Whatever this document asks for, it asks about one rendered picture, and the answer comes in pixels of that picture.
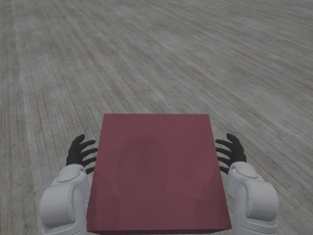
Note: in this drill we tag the robot left forearm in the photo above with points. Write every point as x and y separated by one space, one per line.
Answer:
61 207

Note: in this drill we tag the robot right hand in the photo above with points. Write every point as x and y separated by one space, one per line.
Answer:
236 154

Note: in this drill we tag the carton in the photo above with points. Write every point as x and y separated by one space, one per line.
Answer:
157 174

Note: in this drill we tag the robot right forearm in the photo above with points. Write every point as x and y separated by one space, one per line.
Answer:
256 208

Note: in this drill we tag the robot left hand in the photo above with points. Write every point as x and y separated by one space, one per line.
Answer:
75 157

